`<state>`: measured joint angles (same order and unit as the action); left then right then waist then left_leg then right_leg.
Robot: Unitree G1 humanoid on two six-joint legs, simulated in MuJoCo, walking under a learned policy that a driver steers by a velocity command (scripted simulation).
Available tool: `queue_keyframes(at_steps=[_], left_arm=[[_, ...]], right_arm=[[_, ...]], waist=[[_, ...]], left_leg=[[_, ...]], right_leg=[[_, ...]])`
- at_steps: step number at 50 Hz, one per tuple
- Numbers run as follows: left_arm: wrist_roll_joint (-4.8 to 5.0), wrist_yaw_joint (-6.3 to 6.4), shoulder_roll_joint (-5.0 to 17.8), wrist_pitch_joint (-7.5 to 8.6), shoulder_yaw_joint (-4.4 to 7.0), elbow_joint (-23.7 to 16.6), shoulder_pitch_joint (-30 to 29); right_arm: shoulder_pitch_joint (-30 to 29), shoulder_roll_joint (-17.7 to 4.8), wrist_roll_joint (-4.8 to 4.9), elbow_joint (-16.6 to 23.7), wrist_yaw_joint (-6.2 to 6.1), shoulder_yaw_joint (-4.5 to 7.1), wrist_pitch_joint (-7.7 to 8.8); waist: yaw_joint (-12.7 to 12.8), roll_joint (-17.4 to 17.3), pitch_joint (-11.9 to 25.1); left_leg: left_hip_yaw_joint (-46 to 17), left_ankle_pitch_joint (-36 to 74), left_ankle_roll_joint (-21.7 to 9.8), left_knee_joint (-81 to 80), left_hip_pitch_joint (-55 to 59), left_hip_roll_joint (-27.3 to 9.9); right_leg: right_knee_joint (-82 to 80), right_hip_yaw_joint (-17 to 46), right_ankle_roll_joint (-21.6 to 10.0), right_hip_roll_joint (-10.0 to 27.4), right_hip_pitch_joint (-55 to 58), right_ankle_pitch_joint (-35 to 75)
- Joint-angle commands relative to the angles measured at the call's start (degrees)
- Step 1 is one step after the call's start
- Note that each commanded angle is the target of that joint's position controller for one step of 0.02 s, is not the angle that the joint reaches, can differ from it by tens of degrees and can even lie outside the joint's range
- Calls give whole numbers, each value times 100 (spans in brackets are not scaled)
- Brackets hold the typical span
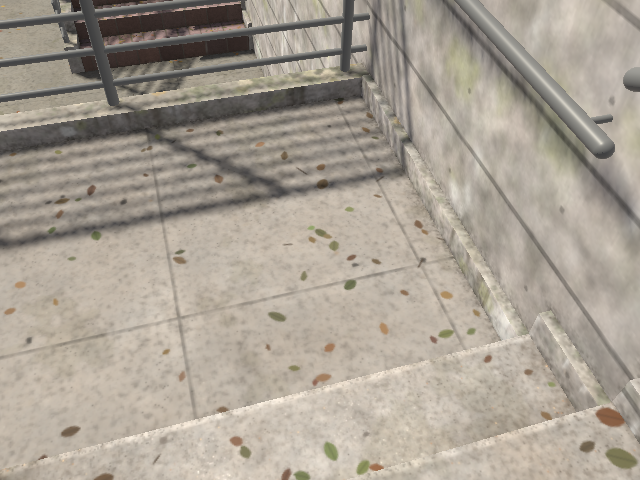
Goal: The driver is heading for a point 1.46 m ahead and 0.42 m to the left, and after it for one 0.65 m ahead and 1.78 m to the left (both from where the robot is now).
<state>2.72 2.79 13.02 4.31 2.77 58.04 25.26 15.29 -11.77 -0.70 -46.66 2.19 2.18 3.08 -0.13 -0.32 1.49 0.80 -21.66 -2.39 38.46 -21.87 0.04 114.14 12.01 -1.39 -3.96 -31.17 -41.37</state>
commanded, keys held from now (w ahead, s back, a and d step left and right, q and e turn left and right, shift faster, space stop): w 0.46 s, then w+q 0.54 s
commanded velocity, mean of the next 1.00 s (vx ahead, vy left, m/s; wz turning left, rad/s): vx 0.49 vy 0.00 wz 0.20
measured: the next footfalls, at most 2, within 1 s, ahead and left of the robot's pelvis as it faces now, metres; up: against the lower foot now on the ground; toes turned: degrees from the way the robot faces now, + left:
right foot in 0.48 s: +0.44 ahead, -0.16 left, -0.17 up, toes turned +1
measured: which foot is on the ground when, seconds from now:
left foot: down 0.00-0.48, up 0.50-1.00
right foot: up 0.00-0.46, down 0.48-1.00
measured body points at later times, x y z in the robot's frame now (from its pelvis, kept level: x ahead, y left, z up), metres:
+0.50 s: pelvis +0.29 -0.06 -0.14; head +0.30 -0.07 +0.31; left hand +0.51 +0.15 -0.22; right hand +0.18 -0.30 -0.28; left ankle +0.04 +0.10 -0.67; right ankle +0.41 -0.16 -0.88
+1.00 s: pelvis +0.54 -0.05 -0.23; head +0.55 -0.04 +0.22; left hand +0.43 +0.17 -0.38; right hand +0.78 -0.23 -0.33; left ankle +0.69 +0.14 -0.93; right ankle +0.41 -0.16 -0.89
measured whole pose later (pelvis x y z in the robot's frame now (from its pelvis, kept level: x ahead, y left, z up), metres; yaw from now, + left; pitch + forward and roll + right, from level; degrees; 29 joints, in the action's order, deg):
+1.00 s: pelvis +0.54 -0.05 -0.23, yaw +14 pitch +1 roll -2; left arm 0.1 3.7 9.9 4.4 1.3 57.1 26.0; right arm 7.9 -12.8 0.9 -41.7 4.1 4.4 0.0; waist 4.3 -2.3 1.7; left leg -6.7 28.5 -3.0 34.4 -36.4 -1.8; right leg 52.9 -13.4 -0.2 2.1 -9.1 -44.5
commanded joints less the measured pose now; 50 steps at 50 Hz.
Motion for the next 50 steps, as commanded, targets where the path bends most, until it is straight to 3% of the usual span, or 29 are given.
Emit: queue_keyframes(at_steps=[1, 2, 3, 5, 6, 7, 8, 9, 11, 12, 14, 16, 17, 20, 22, 23, 24, 25, 26, 27, 29, 31, 32, 33, 36, 37, 39, 45, 50], left_arm=[[55, 92, -66, -9, -100, -794, 404], [39, 115, 159, -155, -61, -920, -284], [99, 91, 413, -209, 21, -972, -658], [-199, 61, 407, -172, 48, -1169, -948], [-366, 6, 238, -139, 13, -1355, -1265], [-387, -75, -81, -172, -47, -1365, -1300], [-294, -161, -77, -159, -56, -1319, -1098], [-251, -228, 54, -190, -24, -1284, -1141], [-213, -345, 324, -87, 54, -1623, -2266], [-284, -441, 205, -37, 27, -1724, -2684], [-330, -640, 97, 0, -30, -1817, -2999], [-329, -751, -159, -45, -85, -1809, -3028], [-203, -743, -139, -79, -80, -1861, -3068], [-120, -713, 108, -65, -72, -1996, -3171], [-124, -683, 253, -2, -2, -1813, -2612], [-116, -621, 539, -43, 187, -1345, -1086], [-229, -595, 920, -30, 342, -811, 331], [-377, -620, 916, -16, 267, -443, 1374], [-344, -626, 938, -50, 170, -532, 925], [-271, -638, 1193, -127, 296, -683, 738], [-322, -659, 664, -125, 173, -708, -272], [-412, -630, 242, 150, 5, -740, -1110], [-389, -631, -18, 239, -83, -524, -899], [-331, -540, 66, 325, -72, -491, -982], [-440, -243, 380, 221, 14, -85, -241], [-530, -252, 596, 218, 43, -100, -228], [-292, -203, 325, 193, 25, -110, -161], [-303, 74, 211, 177, -77, -78, 207], [-232, 156, 548, -93, 73, -249, 430]], right_arm=[[1359, -1172, 78, -573, 141, 223, -31], [707, -796, 27, -448, 144, 75, 92], [365, -381, -62, -372, 97, -87, 216], [269, -558, -30, -414, -195, -107, 291], [521, -583, -14, -573, -315, -104, 254], [847, -619, 12, -774, -367, -72, 198], [1067, -729, 37, -883, -382, -30, 173], [1276, -694, 38, -893, -362, -13, 160], [2133, -338, 248, -1135, -435, -77, 198], [2458, -279, 241, -1214, -458, -89, 209], [2094, -230, 112, -979, -576, -115, 192], [1851, -463, 180, -869, -540, -55, 62], [1763, -452, 198, -845, -533, -48, 22], [1895, -517, 293, -797, -577, 29, -123], [1803, -642, 212, -871, -550, 109, -228], [1459, -729, 131, -951, -519, 155, -229], [1592, -465, 220, -1201, -448, 112, -115], [1889, -7, 267, -1393, -398, 89, -13], [2876, -76, 374, -1200, -320, 54, 101], [2624, -348, 526, -827, -305, 68, 156], [1370, -345, 475, -420, -576, 107, -74], [1306, -392, 274, -400, -677, 180, -275], [1330, -415, 264, -402, -619, 230, -276], [1300, -346, 236, -352, -591, 272, -258], [734, -166, 181, 0, -438, 257, -277], [1037, -204, 179, -99, -326, 264, -278], [337, -437, 188, 166, -216, 336, -268], [-875, -160, 40, 691, 92, 252, -224], [-1696, -3, 254, 1088, 314, 90, -235]], waist=[[321, -532, 412], [420, 119, -374], [506, 240, -765], [567, -228, -1048], [419, -410, -855], [369, -559, -451], [405, -697, -273], [322, -309, -248], [-259, 29, -587], [-477, -57, -643], [-464, -43, -739], [-597, -102, -723], [-603, -163, -873], [-921, -340, -1148], [-611, -349, -831], [164, -570, -312], [775, -71, 234], [1061, 1209, 868], [354, 2261, 1318], [432, 2281, 2038], [182, 250, 848], [-267, 8, -139], [-341, 383, -190], [-455, 472, -334], [-281, 745, -47], [-410, 491, 162], [-255, 230, -79], [235, 409, -652], [772, 303, -936]], left_leg=[[-3469, 1810, -1701, -1523, 1690, -2616], [-3669, 1045, -1699, -1735, 531, -2552], [-3260, 735, -1329, -1728, -71, -2113], [-2170, 1871, -1150, -1888, -827, -1405], [-1855, 2479, -1132, -1812, -763, -1206], [-1742, 3092, -1219, -1615, -618, -1174], [-1840, 3538, -1283, -1326, -157, -1374], [-1614, 3354, -1251, -1214, 167, -1277], [-1904, 1672, -1052, -620, 1916, -1251], [-2072, 1393, -1035, -598, 2180, -1271], [-1433, 482, -871, -292, 1386, -848], [-1094, -92, -792, -349, -76, -661], [-1119, -32, -766, -180, -284, -680], [-1175, 637, -619, 557, 1035, -644], [-1234, 1535, -636, 1608, 1494, -723], [-1247, 2088, -571, 2838, 987, -696], [-1002, 1545, -226, 4748, 159, -179], [-898, -2925, 113, 7563, -1606, 804], [-1512, -3008, 127, 8083, -2737, 398], [-1489, -2578, 263, 8165, -3114, 338], [-734, -692, 160, 7174, -3022, -127], [-1362, 915, -109, 5584, -2508, -473], [-1416, 932, -193, 5330, -2539, -555], [-1441, 1488, -103, 3921, -2059, -545], [-1428, 1677, 95, 3139, -2439, -522], [-1380, 2000, 43, 3313, -2389, -448], [-1760, 2985, -163, 2354, -3027, -499], [-912, 5568, -126, 264, -1733, -63], [-482, 4711, -2, -817, -1645, -262]], right_leg=[[36, -474, -231, 543, -3037, 1388], [-553, -276, -290, 836, -2881, 1656], [-1751, 106, -406, 1001, -2795, 2696], [-4125, -196, -81, 1174, -1977, 3891], [-4981, -375, 31, 1167, -1557, 4353], [-4966, -554, 133, 1100, -1079, 4567], [-4712, -474, 132, 1121, -1197, 4839], [-4868, -670, 33, 1045, -1324, 4959], [-6252, -222, -222, 1179, -3152, 5913], [-6627, -264, -257, 1109, -3273, 6050], [-7753, -476, -223, 1019, -2227, 7080], [-8005, -983, -83, 623, -297, 7592], [-8052, -968, -30, 627, -51, 7371], [-9280, -834, 100, 788, -390, 6624], [-9503, -818, -12, 922, 197, 6111], [-9406, -898, -194, 1019, 1752, 6010], [-9285, -957, -330, 1125, 3432, 6737], [-7888, -607, -617, 1724, 5340, 8464], [-6732, -75, -859, 2222, 5914, 9432], [-7618, 1160, -1550, 2935, 5846, 6868], [-9512, 1682, -1523, 2882, 3357, 2475], [-9228, 1366, -1194, 2637, 1353, 3235], [-9022, 900, -953, 2389, 1197, 3845], [-9262, -16, -724, 1910, 714, 4324], [-9123, -96, -1051, 2099, 1566, 5720], [-8888, -103, -1149, 2151, 1665, 5685], [-8831, -495, -733, 1936, 2127, 4453], [-8089, -1633, -443, 1571, 1163, 2995], [-6840, -1530, -426, 1925, 1760, 3020]])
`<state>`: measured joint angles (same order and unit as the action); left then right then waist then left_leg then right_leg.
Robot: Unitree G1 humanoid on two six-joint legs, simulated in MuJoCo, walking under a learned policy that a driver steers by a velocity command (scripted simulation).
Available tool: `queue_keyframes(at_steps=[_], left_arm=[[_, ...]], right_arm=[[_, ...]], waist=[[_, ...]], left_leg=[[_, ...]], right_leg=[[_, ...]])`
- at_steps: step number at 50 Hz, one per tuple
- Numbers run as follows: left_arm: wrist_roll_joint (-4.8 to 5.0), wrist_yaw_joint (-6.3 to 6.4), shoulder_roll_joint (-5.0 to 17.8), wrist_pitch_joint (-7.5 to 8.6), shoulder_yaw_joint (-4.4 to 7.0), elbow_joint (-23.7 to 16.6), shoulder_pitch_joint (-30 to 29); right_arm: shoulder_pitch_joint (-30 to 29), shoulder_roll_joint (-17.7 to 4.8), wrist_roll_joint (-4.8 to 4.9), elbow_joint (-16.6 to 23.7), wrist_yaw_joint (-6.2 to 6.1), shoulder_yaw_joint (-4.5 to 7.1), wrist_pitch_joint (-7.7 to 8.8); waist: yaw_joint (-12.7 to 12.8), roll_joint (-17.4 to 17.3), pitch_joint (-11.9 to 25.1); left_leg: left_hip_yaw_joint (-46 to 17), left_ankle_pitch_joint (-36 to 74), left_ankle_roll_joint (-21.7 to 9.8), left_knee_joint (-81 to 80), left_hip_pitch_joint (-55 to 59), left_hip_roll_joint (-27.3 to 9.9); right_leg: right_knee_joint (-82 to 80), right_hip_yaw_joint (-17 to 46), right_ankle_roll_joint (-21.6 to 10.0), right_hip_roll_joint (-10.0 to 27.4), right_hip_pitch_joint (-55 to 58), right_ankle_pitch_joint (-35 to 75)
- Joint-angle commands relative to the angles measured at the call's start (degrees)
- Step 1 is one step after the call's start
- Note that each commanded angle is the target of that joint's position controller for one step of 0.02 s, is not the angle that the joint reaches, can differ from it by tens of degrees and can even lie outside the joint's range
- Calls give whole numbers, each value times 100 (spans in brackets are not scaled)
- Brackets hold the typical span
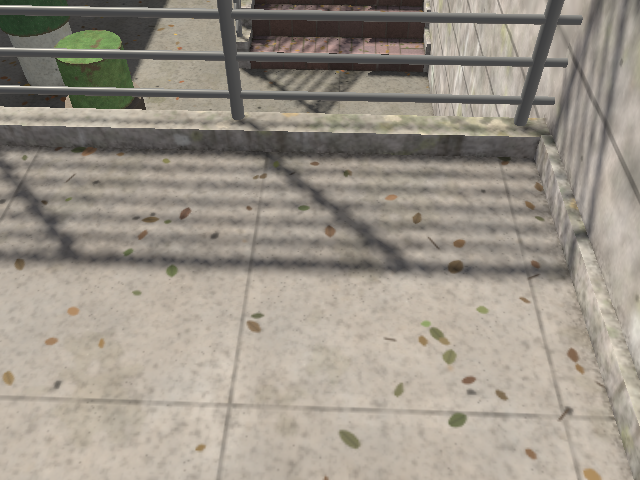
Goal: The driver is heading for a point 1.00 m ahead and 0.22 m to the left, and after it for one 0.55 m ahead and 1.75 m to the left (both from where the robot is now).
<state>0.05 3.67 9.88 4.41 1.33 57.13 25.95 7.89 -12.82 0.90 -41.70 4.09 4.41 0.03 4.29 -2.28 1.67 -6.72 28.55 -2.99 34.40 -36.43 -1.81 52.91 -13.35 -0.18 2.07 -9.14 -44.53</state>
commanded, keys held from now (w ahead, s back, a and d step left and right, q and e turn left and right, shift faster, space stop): w+q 0.56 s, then w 0.44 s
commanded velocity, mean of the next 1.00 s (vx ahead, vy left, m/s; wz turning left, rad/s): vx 0.50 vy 0.00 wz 0.44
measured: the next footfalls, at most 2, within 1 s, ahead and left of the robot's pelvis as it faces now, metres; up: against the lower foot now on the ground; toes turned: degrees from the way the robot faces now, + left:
left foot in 0.10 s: +0.20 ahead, +0.12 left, -0.17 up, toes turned +4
right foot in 0.66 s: +0.56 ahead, -0.07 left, -0.34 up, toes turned +29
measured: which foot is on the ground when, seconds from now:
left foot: up 0.00-0.08, down 0.10-0.66, up 0.68-1.00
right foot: down 0.00-0.10, up 0.12-0.64, down 0.66-1.00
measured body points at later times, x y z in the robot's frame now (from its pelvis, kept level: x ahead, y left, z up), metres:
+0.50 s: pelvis +0.28 +0.03 -0.14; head +0.27 +0.05 +0.31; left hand +0.41 +0.33 -0.21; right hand +0.38 -0.21 -0.26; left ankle +0.16 +0.11 -0.83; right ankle +0.51 -0.10 -0.82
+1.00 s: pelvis +0.58 +0.03 -0.27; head +0.60 +0.03 +0.18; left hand +0.39 +0.17 -0.40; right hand +0.88 -0.05 -0.36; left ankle +0.71 +0.24 -0.95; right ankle +0.53 -0.09 -1.01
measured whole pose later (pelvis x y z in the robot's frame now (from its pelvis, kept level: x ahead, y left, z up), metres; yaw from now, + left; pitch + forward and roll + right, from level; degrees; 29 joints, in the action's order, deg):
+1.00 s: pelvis +0.58 +0.03 -0.27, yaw +26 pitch +3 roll -1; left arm 0.8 1.9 7.5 4.2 0.3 57.7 33.2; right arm 2.4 -10.0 0.7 -40.6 0.0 2.4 3.0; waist 5.0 -2.3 1.2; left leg -2.6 5.5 -0.3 40.9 -42.2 -0.9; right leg 18.5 2.1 -4.0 -4.9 -2.5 -18.3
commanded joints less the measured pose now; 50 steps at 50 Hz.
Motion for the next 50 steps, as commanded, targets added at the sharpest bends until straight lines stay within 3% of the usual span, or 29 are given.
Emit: queue_keyframes(at_steps=[1, 3, 5, 6, 7, 8, 9, 10, 12, 14, 16, 17, 18, 20, 22, 26, 31, 32, 33, 34, 35, 36, 37, 38, 39, 40, 42, 44, 50], left_arm=[[65, 56, 979, -148, 267, -178, 318], [71, -17, 1076, -196, 316, -201, 268], [108, -168, 1125, -35, 313, -205, -334], [-73, -181, 689, 83, 274, -278, -84], [43, -321, 604, 243, 138, -498, 739], [65, -318, 924, 289, 184, -974, 29], [247, -221, 720, 286, 92, -1491, -727], [332, -87, 709, 197, 79, -1510, -1044], [111, 55, 1006, 5, 237, -1387, -801], [-156, 78, 953, -24, 329, -1528, -1026], [-340, -27, 535, 20, 222, -1778, -1412], [-198, -192, 583, 62, 270, -1432, -545], [-43, -302, 923, 87, 395, -1634, -1066], [-55, -374, 954, 103, 394, -2058, -1989], [-235, -513, 685, 153, 284, -2330, -2590], [-55, -611, 628, 193, 239, -2511, -2627], [94, -611, 894, 174, 383, -2123, -1932], [28, -588, 909, 167, 470, -1813, -1143], [3, -587, 1101, 122, 548, -1333, 371], [-79, -664, 1152, 89, 517, -890, 1367], [64, -704, 1327, 20, 552, -713, 1508], [102, -704, 1545, -62, 607, -710, 1496], [87, -640, 971, -130, 474, -617, 1099], [-92, -555, 1106, -46, 430, -724, 460], [-147, -547, 765, 42, 257, -808, -214], [-123, -531, 238, 113, 63, -692, -334], [-122, -482, 435, 197, -2, -833, -853], [-125, -293, 638, 187, 46, -569, -101], [146, -94, 791, -9, 128, -99, 1028]], right_arm=[[-972, 22, 118, 626, 131, -120, 67], [-515, -239, 94, 457, 91, -40, 71], [1627, -800, 55, -380, -61, 259, 88], [2277, -1389, -112, -740, -93, 337, 75], [2390, -1410, -129, -666, -81, 243, 105], [2486, -1205, 67, -563, -147, 240, 13], [2601, -1459, 118, -801, -250, 278, -51], [1995, -1243, 36, -717, -273, 207, -41], [402, -627, -187, -155, -181, -65, 273], [36, -568, 37, -50, -281, -83, 390], [322, -779, 10, -167, -570, 10, 294], [501, -930, -168, -188, -611, 51, 243], [1081, -730, -90, -356, -673, 37, 270], [1672, -562, 91, -413, -713, 9, 309], [1705, -417, 147, -380, -830, -40, 251], [1430, -518, 70, -265, -835, -29, 196], [1888, -401, 117, -471, -967, -47, 54], [2061, -298, -35, -672, -840, -99, 49], [2056, -67, -74, -862, -659, -152, 146], [2740, 366, 60, -1082, -469, -215, 306], [3041, 321, 190, -938, -459, -286, 448], [2800, -74, 264, -702, -534, -257, 516], [1612, -203, 254, -351, -658, -210, 429], [1061, -354, 382, -111, -755, -174, 406], [693, -331, 310, -30, -791, -199, 295], [480, -110, 154, -39, -742, -225, 286], [302, -234, -72, 121, -614, -146, 398], [-335, 33, -300, 353, -569, -159, 463], [-1462, 258, 35, 713, -299, -228, 377]], waist=[[334, 506, -1038], [117, 406, -904], [-1196, 310, 225], [-1206, -1553, 365], [-920, -1840, 1752], [-1309, -1315, 2452], [-1241, -783, 2131], [-940, 380, 1243], [-60, 951, 106], [119, 635, -412], [-26, -50, 110], [127, -158, 642], [-189, -134, 431], [-547, -92, 93], [-671, 53, -251], [-726, -511, -360], [-875, -308, -473], [-563, -77, -200], [94, 475, 162], [165, 1895, 815], [-51, 2957, 939], [-60, 2865, 1198], [21, 1477, 655], [-191, 1291, 309], [-435, 485, -259], [-512, 512, -540], [-886, 557, -738], [-423, 865, -482], [75, 748, -705]], left_leg=[[394, -831, 26, -479, -181, -109], [726, -1914, -140, -809, 527, -42], [1110, -423, -647, -1370, 3649, 262], [419, 2193, -1245, -156, 5654, -387], [-1110, 2301, -2215, 1133, 7305, -1170], [-1825, 595, -2557, 388, 7411, -1503], [-2919, -2255, -2599, -821, 6849, -1828], [-3440, -4211, -2275, -1374, 5520, -1977], [-3189, -3492, -1841, -1151, 2610, -1743], [-1728, -2783, -1469, -1311, 844, -667], [-1112, -1327, -1344, -988, 512, -136], [-1203, -967, -1413, -646, 778, -230], [-1539, -2089, -1417, -327, 1783, -231], [-2403, -3314, -1552, -97, 2726, -412], [-2048, -4948, -1339, 14, 1549, 127], [-2007, -5770, -1216, 618, 909, 394], [-2053, -4905, -730, 2513, 2337, 497], [-1677, -4908, -581, 3413, 1689, 739], [-1403, -6410, -321, 5198, 243, 1016], [-943, -8346, -18, 7767, -1801, 1544], [-782, -7880, 125, 9150, -2981, 1346], [-429, -7409, 189, 9699, -3460, 992], [166, -6463, 106, 9048, -3887, 683], [-41, -5574, -11, 8791, -3416, 359], [-297, -5040, -61, 7920, -3016, 49], [-607, -4623, -183, 7547, -2834, 21], [-141, -3210, -154, 4527, -1815, -220], [526, -2046, 201, 2562, -417, -13], [614, -2244, 289, -41, -728, 211]], right_leg=[[-502, 1129, -556, 1453, -295, 3682], [369, 1161, -491, 1586, -165, 4774], [3461, 670, -257, 986, -1103, 5846], [6788, 298, 171, 20, -3384, 162], [7669, 1484, 352, -14, -4916, -954], [7088, 1805, 464, 143, -5350, -796], [6697, 1670, 510, 0, -5901, -186], [5946, 1795, 349, 275, -5994, 816], [4194, 2249, 177, 534, -4883, 2483], [1947, 2033, 361, 569, -3644, 3312], [786, 1716, 527, 318, -2350, 4423], [1471, 1720, 519, 162, -1971, 5424], [969, 2258, 452, 291, -3330, 6078], [244, 2595, 280, 266, -4622, 5696], [-1301, 2392, 218, -42, -3320, 7031], [-2035, 2331, 234, -126, -1992, 6880], [-4352, 2365, 11, 556, -1257, 7215], [-3854, 1857, 27, 305, 32, 6662], [-3036, 2327, -100, 782, 1793, 7247], [-1161, 2201, -239, 1052, 3759, 8107], [-1315, 3308, -510, 1497, 3793, 7785], [-1873, 4072, -1080, 2041, 3547, 6084], [-3205, 4618, -1080, 1809, 2740, 2903], [-3704, 5269, -1474, 2237, 1529, 2489], [-3678, 4952, -1383, 2087, 425, 2660], [-3406, 4316, -1189, 1748, -297, 3036], [-3691, 2903, -700, 752, -1479, 3872], [-4070, 2407, -775, 464, -1703, 5349], [-4068, 2596, -673, 951, 900, 6135]])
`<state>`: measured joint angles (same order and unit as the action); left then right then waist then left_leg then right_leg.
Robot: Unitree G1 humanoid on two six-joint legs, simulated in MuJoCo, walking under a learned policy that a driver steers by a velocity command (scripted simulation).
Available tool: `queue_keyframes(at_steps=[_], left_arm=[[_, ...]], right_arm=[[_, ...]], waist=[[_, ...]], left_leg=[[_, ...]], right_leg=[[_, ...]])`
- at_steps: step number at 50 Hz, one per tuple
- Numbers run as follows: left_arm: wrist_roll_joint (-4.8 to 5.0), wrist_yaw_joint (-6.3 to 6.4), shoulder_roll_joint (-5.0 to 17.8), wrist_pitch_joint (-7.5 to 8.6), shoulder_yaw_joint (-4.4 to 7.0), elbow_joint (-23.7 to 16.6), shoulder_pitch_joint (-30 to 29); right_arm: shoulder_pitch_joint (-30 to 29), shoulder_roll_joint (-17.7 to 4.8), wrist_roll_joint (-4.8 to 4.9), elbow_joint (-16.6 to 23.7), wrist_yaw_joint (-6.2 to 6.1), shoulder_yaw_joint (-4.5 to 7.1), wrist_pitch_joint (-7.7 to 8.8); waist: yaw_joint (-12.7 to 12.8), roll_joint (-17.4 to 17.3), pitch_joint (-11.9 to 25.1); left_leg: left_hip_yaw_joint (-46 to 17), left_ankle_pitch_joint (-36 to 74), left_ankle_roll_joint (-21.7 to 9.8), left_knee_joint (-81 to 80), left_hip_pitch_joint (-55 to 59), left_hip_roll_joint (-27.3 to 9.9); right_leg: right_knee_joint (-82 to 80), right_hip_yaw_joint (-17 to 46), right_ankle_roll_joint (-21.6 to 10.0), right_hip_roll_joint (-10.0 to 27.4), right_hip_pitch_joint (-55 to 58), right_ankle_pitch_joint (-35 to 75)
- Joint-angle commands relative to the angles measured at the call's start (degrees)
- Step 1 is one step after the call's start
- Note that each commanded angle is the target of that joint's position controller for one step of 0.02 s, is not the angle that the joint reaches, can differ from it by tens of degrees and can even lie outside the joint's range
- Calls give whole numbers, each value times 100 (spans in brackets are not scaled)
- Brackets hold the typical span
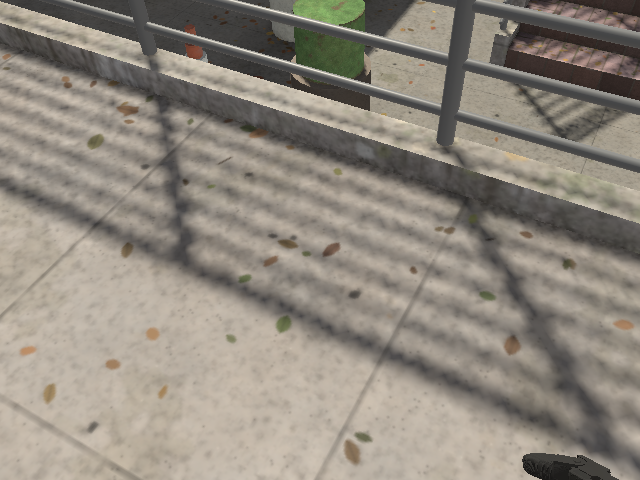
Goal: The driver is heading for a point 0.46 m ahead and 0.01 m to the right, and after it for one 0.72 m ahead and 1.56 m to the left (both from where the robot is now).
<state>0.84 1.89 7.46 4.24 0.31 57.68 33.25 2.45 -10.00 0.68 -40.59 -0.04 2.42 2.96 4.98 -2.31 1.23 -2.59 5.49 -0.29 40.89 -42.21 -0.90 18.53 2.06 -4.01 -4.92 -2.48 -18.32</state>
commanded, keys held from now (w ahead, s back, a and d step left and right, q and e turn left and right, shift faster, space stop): w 0.38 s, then q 0.62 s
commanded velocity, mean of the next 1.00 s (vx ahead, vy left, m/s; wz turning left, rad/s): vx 0.30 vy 0.00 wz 0.26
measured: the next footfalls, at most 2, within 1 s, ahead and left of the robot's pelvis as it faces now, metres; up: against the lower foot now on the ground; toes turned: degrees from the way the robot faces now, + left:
left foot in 0.14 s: +0.25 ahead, +0.09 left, +0.00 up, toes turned -2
right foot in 0.60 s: +0.51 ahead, -0.12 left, +0.00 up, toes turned +7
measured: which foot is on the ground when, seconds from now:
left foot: up 0.00-0.12, down 0.14-0.62, up 0.64-1.00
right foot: down 0.00-0.16, up 0.18-0.58, down 0.60-1.00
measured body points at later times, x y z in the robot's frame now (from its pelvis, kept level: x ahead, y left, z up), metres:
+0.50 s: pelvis +0.27 +0.01 +0.01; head +0.31 +0.01 +0.46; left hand +0.47 +0.26 -0.09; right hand +0.26 -0.26 -0.13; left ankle +0.21 +0.09 -0.74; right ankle +0.45 -0.17 -0.68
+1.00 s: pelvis +0.37 -0.02 +0.00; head +0.40 +0.00 +0.45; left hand +0.43 +0.29 -0.12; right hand +0.57 -0.25 -0.11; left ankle +0.36 +0.11 -0.71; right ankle +0.47 -0.13 -0.74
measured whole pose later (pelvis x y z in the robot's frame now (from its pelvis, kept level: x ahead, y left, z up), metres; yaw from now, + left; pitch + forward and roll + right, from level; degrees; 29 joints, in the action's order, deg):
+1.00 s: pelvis +0.37 -0.02 +0.00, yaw +18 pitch +1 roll -1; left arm 0.0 2.2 16.1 -0.2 3.6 46.1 5.8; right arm 11.4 -16.1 0.6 -41.1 -1.4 4.4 -3.7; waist 0.2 0.3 -2.8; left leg 1.2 -19.3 1.8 45.1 -25.4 -3.1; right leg 23.2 -9.6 -0.4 4.7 -17.9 -6.0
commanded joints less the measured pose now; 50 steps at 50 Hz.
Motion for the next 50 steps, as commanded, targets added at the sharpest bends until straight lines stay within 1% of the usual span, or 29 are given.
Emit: queue_keyframes(at_steps=[1, 3, 5, 6, 7, 8, 9, 10, 11, 12, 13, 14, 16, 19, 23, 26, 29, 30, 31, 32, 33, 34, 35, 36, 37, 39, 43, 45, 50], left_arm=[[37, 86, 967, 0, 230, -94, 465], [-12, 108, 970, -78, 259, -57, 514], [-15, 75, 1068, -130, 289, -156, 227], [-26, 34, 1128, -116, 304, -254, -7], [-47, -44, 1154, -20, 288, -445, -482], [-185, -112, 993, 137, 242, -611, -528], [-68, -223, 689, 247, 122, -440, 377], [62, -257, 1179, 308, 303, -468, -36], [129, -216, 1241, 277, 355, -770, -803], [70, -155, 1090, 227, 356, -861, -1126], [-40, -106, 1139, 166, 415, -880, -1161], [-59, -95, 1087, 109, 441, -906, -1031], [-91, -87, 863, 32, 425, -974, -1054], [-136, -58, 918, 35, 433, -1324, -1896], [-146, -138, 713, 85, 322, -1698, -2918], [-82, -204, 921, 47, 337, -1893, -3288], [-159, -205, 1298, 70, 422, -1837, -2861], [-215, -166, 1502, 109, 480, -1738, -2451], [-319, -80, 1952, 156, 560, -1680, -1703], [-286, -121, 1949, 74, 519, -1768, -1713], [-156, -143, 1648, -22, 494, -1900, -1866], [-133, -127, 1384, -87, 413, -1985, -2186], [-99, -79, 1280, -145, 367, -1947, -2521], [-115, -60, 1227, -191, 341, -1938, -2782], [-197, -60, 1315, -210, 366, -1914, -2953], [-232, -28, 1348, -210, 386, -1841, -3077], [-148, 72, 1475, -229, 446, -1677, -3090], [-155, 78, 1544, -306, 472, -1647, -3140], [-10, 34, 1809, -422, 550, -1496, -3067]], right_arm=[[-1162, -46, 58, 668, 185, -24, 108], [-1439, 2, 73, 803, 293, -45, 225], [-1104, -160, 28, 743, 309, 10, 282], [-440, -379, -16, 535, 273, 108, 281], [797, -771, -25, 221, 182, 260, 272], [2097, -1434, -111, -45, 56, 419, 217], [2218, -1402, 16, -222, 81, 404, 192], [1823, -962, 5, -169, 37, 311, 127], [1118, -802, 22, -75, 30, 238, 129], [693, -696, 6, -53, 90, 183, 179], [580, -615, -23, -79, 118, 157, 218], [562, -627, -61, -124, 158, 153, 236], [741, -656, -51, -310, 186, 157, 296], [1147, -892, -33, -580, 55, 206, 291], [1654, -1025, 23, -865, -70, 195, 157], [1900, -1191, 100, -960, -101, 213, 61], [1713, -1234, 131, -863, -176, 235, 10], [1618, -1181, 110, -768, -178, 223, 18], [1545, -887, -44, -510, -174, 126, 63], [2949, -407, 21, -709, -118, -40, 72], [3081, -1056, 87, -796, -112, 83, -5], [2500, -1301, 156, -691, -171, 209, -147], [2200, -1237, 125, -609, -245, 231, -285], [2100, -1223, 70, -564, -308, 280, -432], [2140, -1073, 51, -509, -340, 279, -547], [2150, -797, 28, -388, -364, 238, -595], [1676, -834, -4, -56, -312, 268, -598], [1494, -847, -8, 55, -228, 258, -615], [1287, -999, -12, 270, -61, 309, -642]], waist=[[84, 666, -686], [68, 635, -605], [-247, 792, -233], [-613, 858, 178], [-1231, 802, 893], [-1545, -79, 1978], [-1186, -1362, 2773], [-1189, -589, 1836], [-969, -276, 749], [-713, 281, 170], [-518, 354, 75], [-355, 186, 13], [-262, -97, 15], [-414, -88, -156], [-678, -102, -195], [-730, -231, -93], [-410, -320, 141], [-221, -165, 401], [-3, 575, 1327], [-398, 1922, 2436], [-331, 1455, 2680], [-296, 1066, 1908], [-434, 745, 1270], [-550, 765, 816], [-686, 958, 573], [-748, 1031, 392], [-670, 984, 469], [-643, 1051, 465], [-653, 1101, 342]], left_leg=[[232, 10, -39, -827, -130, 142], [294, -495, -178, -1022, 34, 235], [472, -1027, -401, -1226, 1084, 487], [512, -902, -624, -1428, 2298, 592], [11, -209, -957, -1274, 4310, 182], [-1584, 778, -1567, -913, 6699, -1168], [-3710, 171, -2436, -1564, 7485, -2399], [-3504, -927, -2180, -1995, 6586, -2014], [-2638, -951, -1847, -2298, 5398, -1717], [-2147, -563, -1656, -2604, 4372, -1434], [-1881, -423, -1536, -2820, 3844, -1251], [-1617, -373, -1503, -2949, 3461, -1104], [-1220, -24, -1545, -3129, 3069, -986], [-873, 387, -1479, -3226, 3024, -908], [-385, 1573, -1096, -2735, 2682, -432], [-744, 1274, -1007, -2290, 3042, -584], [-1252, 905, -736, -1499, 3432, -641], [-1147, 717, -535, -860, 3237, -326], [-832, -1091, -281, 732, 2217, 178], [-589, -4882, -22, 2335, 946, 758], [-750, -4650, 74, 2874, 783, 363], [-524, -4203, 200, 3111, 481, 183], [-324, -3834, 297, 3004, 382, 7], [-270, -3590, 363, 2917, 534, -116], [-149, -3319, 400, 2813, 942, -145], [72, -3069, 463, 2511, 1264, -96], [109, -2581, 426, 1609, 1408, -277], [229, -2483, 361, 1196, 1662, -290], [533, -2341, 39, -136, 2262, -198]], right_leg=[[-501, 1023, -271, 1694, 441, 3638], [-176, 990, -291, 1765, 789, 4019], [423, 854, -330, 1697, 678, 5451], [1081, 726, -283, 1540, 313, 6134], [2171, 692, -183, 1351, -758, 5947], [4129, 372, 10, 659, -2514, 3143], [5594, 634, 170, 215, -3668, -1460], [5841, 792, 140, 541, -4156, -1206], [5653, 513, 187, 761, -4287, -590], [5328, 350, 255, 929, -4092, -204], [5045, 337, 307, 1042, -3792, 66], [4838, 319, 342, 1127, -3515, 181], [4551, 213, 381, 1182, -3320, 402], [3615, 123, 485, 1237, -3681, 1255], [1874, -124, 521, 679, -2702, 2389], [1355, 54, 476, 448, -2441, 2376], [654, 263, 265, 469, -1784, 2117], [325, 249, 106, 660, -1001, 2909], [895, 1006, -275, 1761, 812, 5503], [1289, 2351, -1290, 3345, 2312, 6918], [913, 2654, -1285, 3289, 1912, 5199], [655, 2122, -1065, 2901, 1294, 4161], [378, 1726, -880, 2576, 509, 3273], [115, 1395, -834, 2386, -242, 2639], [-155, 1034, -802, 2200, -929, 2270], [-446, 600, -890, 2096, -1384, 2077], [-554, 222, -974, 2268, -1211, 1819], [-578, 57, -981, 2299, -1237, 1559], [-286, -157, -714, 2456, -1005, 1171]])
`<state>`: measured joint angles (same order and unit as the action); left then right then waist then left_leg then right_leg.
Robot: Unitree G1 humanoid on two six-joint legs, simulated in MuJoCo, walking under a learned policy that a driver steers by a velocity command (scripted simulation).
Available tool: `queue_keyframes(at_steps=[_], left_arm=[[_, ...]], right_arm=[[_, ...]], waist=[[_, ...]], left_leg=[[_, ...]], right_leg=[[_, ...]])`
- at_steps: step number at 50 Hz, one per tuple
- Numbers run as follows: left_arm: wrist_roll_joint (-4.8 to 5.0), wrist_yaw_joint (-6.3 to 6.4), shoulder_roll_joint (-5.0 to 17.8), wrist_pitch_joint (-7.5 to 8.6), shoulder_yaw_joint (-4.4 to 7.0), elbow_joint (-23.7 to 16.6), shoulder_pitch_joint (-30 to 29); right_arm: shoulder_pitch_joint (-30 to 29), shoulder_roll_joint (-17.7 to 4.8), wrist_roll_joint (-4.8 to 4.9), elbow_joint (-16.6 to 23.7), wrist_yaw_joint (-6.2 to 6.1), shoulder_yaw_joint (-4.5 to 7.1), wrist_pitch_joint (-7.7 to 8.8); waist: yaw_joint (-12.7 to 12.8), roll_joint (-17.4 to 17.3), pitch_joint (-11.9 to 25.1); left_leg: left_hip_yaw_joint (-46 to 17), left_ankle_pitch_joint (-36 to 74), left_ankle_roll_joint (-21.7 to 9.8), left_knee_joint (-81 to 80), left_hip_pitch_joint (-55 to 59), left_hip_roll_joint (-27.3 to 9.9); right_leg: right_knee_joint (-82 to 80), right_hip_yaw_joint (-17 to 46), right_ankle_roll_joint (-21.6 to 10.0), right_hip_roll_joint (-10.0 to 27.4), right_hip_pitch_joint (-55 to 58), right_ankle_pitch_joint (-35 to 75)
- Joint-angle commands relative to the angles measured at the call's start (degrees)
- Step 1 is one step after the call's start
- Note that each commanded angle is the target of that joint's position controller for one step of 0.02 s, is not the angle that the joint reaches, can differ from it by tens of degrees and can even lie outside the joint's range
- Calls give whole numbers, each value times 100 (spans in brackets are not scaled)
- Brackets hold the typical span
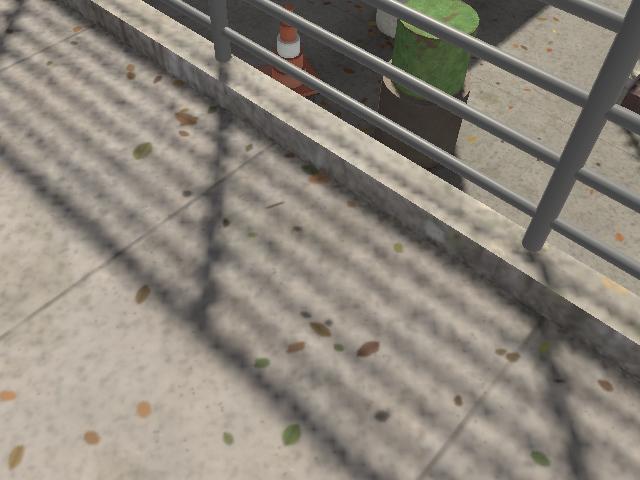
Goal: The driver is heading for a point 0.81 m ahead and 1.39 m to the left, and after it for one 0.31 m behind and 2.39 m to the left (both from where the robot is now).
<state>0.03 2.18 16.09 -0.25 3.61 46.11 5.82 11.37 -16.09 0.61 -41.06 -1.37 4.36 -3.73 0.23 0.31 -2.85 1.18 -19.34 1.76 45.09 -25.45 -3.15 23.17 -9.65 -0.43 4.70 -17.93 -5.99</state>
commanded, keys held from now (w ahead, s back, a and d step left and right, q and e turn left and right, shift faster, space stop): q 1.00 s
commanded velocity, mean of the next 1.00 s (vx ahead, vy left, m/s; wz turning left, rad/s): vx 0.01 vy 0.00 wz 0.59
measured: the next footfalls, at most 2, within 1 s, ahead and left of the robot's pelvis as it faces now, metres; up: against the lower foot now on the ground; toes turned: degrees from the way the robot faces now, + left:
left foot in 0.06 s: +0.05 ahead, +0.13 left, +0.00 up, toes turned +5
right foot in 0.62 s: +0.07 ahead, -0.09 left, +0.00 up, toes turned +27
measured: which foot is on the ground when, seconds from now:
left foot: up 0.00-0.04, down 0.06-0.62, up 0.64-1.00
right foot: down 0.00-0.06, up 0.08-0.60, down 0.62-1.00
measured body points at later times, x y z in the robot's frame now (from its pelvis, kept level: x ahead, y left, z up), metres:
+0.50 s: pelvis +0.00 +0.03 +0.00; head +0.03 +0.06 +0.45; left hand +0.08 +0.35 -0.11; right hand +0.23 -0.20 -0.07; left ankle +0.01 +0.12 -0.74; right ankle +0.05 -0.12 -0.70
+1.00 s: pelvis -0.02 +0.01 +0.01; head +0.02 +0.03 +0.45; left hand -0.05 +0.31 -0.10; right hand +0.26 -0.15 -0.09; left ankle -0.11 +0.13 -0.70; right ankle +0.04 -0.11 -0.74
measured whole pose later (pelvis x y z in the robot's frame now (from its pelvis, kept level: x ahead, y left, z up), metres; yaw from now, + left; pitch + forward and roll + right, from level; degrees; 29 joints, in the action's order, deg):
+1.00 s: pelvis -0.02 +0.01 +0.01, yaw +35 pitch +1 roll +0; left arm 0.2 0.1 16.2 -0.9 2.4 42.9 7.6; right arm 13.4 -18.3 1.2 -33.6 -0.3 4.6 -4.7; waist 0.4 -0.6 -4.3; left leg -1.3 -22.9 5.3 47.6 -22.8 -2.8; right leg 22.9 -7.2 0.0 3.6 -9.5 -13.8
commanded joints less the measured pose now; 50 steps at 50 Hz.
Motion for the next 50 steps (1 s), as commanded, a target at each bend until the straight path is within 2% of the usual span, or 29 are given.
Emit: queue_keyframes(at_steps=[1, 2, 3, 4, 5, 6, 7, 8, 9, 11, 15, 18, 19, 23, 27, 29, 30, 31, 32, 33, 34, 35, 36, 37, 38, 41, 44, 47, 50], left_arm=[[112, 13, 949, -5, 225, -308, -343], [129, 12, 841, -35, 204, -228, -176], [88, -20, 629, -72, 164, -121, 102], [-171, -77, 285, -66, 67, -313, 235], [-146, -16, 535, -33, 156, -556, -502], [-12, 27, 701, -44, 219, -577, -665], [17, 67, 707, -56, 248, -486, -474], [-32, 117, 745, -70, 284, -330, -302], [-69, 123, 747, -62, 302, -309, -195], [-6, 92, 679, -17, 301, -328, -131], [36, 58, 574, 18, 249, -452, -312], [46, -48, 535, 50, 191, -492, -400], [77, -46, 584, 58, 199, -466, -404], [99, -86, 635, 108, 183, -427, -301], [113, -171, 655, 150, 168, -424, -171], [113, -213, 658, 158, 183, -374, 98], [87, -222, 713, 158, 212, -285, 379], [15, -244, 871, 131, 246, -269, 499], [-73, -208, 1275, 62, 295, -388, 248], [-272, -250, 1294, 87, 282, -477, 189], [-243, -241, 1064, 127, 207, -645, -194], [-155, -206, 835, 125, 148, -703, -422], [-71, -168, 715, 121, 97, -747, -441], [-8, -135, 663, 110, 57, -746, -400], [10, -98, 655, 94, 28, -754, -331], [-96, -43, 801, 3, 54, -677, 190], [-51, -53, 1036, -11, 135, -661, 289], [-9, -156, 1214, -16, 203, -668, 133], [95, -236, 1340, 16, 280, -612, 118]], right_arm=[[513, -382, -5, 280, 101, 130, 41], [664, -484, -22, 219, 100, 184, 48], [860, -750, -26, 196, 62, 275, 52], [844, -1423, 8, 370, -81, 403, 36], [810, -1559, -249, 535, -24, 404, 170], [541, -1433, -298, 552, 10, 368, 309], [178, -1299, -182, 586, 2, 342, 393], [-48, -1031, -60, 637, -15, 258, 407], [-173, -959, -7, 660, -40, 215, 390], [-80, -803, -31, 694, -78, 147, 370], [145, -888, -10, 715, -147, 174, 338], [143, -1022, -13, 762, -187, 220, 241], [114, -1084, -41, 803, -178, 234, 235], [-19, -1109, -23, 906, -127, 249, 196], [-170, -1098, 32, 976, -58, 247, 146], [-270, -1101, 102, 998, -52, 249, 110], [-428, -1079, 145, 1095, -68, 238, 93], [-277, -933, 157, 1077, -77, 203, 73], [261, -611, 80, 1037, -49, 122, 74], [111, -1107, 66, 1121, -72, 299, 122], [227, -1532, -1, 971, -71, 441, 121], [292, -1497, 30, 845, -61, 464, 80], [388, -1257, 45, 725, -73, 422, 5], [439, -1118, 41, 713, -60, 383, -41], [413, -1030, 89, 744, -58, 362, -55], [-17, -841, 139, 1005, 5, 269, 7], [-163, -777, 86, 1176, 40, 210, 23], [-148, -693, 45, 1299, 88, 140, 14], [-56, -781, 36, 1369, 130, 147, 2]], waist=[[-265, 801, 767], [-287, 647, 768], [-278, -52, 632], [15, -1923, 523], [-411, -1561, 670], [-305, -962, 582], [-105, -815, 537], [-27, -691, 596], [68, -731, 616], [86, -750, 791], [-53, -777, 769], [-94, -810, 734], [-103, -867, 676], [-103, -838, 750], [-88, -895, 850], [70, -872, 934], [210, -862, 940], [139, -482, 1022], [-309, 1034, 1031], [-160, 1561, 699], [-314, 866, 556], [-388, 614, 498], [-357, 556, 437], [-319, 587, 354], [-267, 579, 303], [88, 868, 308], [252, 838, 411], [250, 926, 443], [207, 981, 484]], left_leg=[[290, 446, -305, -1106, 910, 133], [298, 682, -471, -1509, 1304, 273], [-340, 1476, -761, -2195, 1780, -22], [-2386, 3300, -1508, -2449, 2381, -1489], [-2985, 2888, -2213, -2829, 1639, -1904], [-2508, 2395, -2017, -2894, 1546, -1572], [-2144, 2109, -1667, -2845, 1531, -1280], [-1948, 2021, -1426, -2772, 1598, -1087], [-1845, 2156, -1366, -2744, 1511, -975], [-1807, 2410, -1389, -2714, 1666, -856], [-2089, 2325, -1432, -2645, 2167, -825], [-2348, 2119, -1519, -2634, 2165, -817], [-2427, 2102, -1540, -2624, 2020, -804], [-2796, 2238, -1550, -2524, 1802, -702], [-3171, 2745, -1458, -2312, 1917, -582], [-3246, 2778, -1296, -2136, 1878, -411], [-3159, 2458, -1113, -1988, 1682, -245], [-2909, 1436, -862, -1581, 1090, 60], [-1907, -801, -520, -356, 198, 892], [-1376, -1822, -229, 819, -580, 1274], [-1385, -1422, -63, 1800, -590, 866], [-1311, -1013, 8, 2130, -614, 823], [-1292, -711, 122, 2480, -712, 833], [-1244, -538, 224, 2798, -881, 802], [-1113, -392, 278, 2815, -881, 779], [-716, -259, 450, 2055, -1235, 499], [-550, -330, 515, 1227, -1006, 207], [-201, -400, 418, 461, -293, 41], [23, -335, 242, -235, 140, 42]], right_leg=[[-524, 870, -892, 1412, 500, -182], [-165, 706, -619, 1245, 324, -388], [759, 287, -148, 859, -216, -954], [2642, -240, 523, -38, -1744, -2934], [3729, 812, 469, -385, -2067, -3244], [4139, 1133, 347, -298, -2111, -2727], [4141, 1242, 261, -239, -2157, -2195], [4183, 1292, 265, -198, -2118, -1880], [4335, 1273, 301, -252, -2002, -1612], [4468, 1299, 334, -369, -1883, -1308], [3576, 1429, 443, -448, -2000, -1176], [2843, 1513, 512, -509, -1668, -1241], [2706, 1525, 521, -531, -1501, -1321], [2131, 1582, 498, -664, -888, -1557], [1328, 1578, 400, -761, -419, -1660], [429, 1496, 304, -790, 83, -1193], [-325, 1417, 234, -695, 552, -452], [-556, 1734, -29, -146, 1214, 6], [-480, 2809, -583, 1107, 1716, 1283], [-694, 3782, -1505, 1854, 1095, 1946], [-636, 3359, -1562, 1830, 905, 1882], [-548, 2781, -1291, 1399, 848, 1605], [-490, 2372, -1121, 1076, 934, 1328], [-456, 2197, -1122, 1017, 1013, 1361], [-529, 1962, -1121, 910, 983, 1283], [-590, 1743, -1287, 932, 1686, 1233], [-641, 1648, -1349, 1178, 1996, 1305], [-657, 1266, -1328, 1235, 1653, 1491], [-463, 1093, -1214, 1343, 1606, 1813]])
Velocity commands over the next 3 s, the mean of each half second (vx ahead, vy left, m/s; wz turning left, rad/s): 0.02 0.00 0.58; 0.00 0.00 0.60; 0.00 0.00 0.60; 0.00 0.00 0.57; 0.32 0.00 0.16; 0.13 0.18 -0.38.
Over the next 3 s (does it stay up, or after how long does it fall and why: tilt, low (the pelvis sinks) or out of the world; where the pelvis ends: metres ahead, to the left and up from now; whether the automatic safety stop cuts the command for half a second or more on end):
stays up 0.03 0.38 0.00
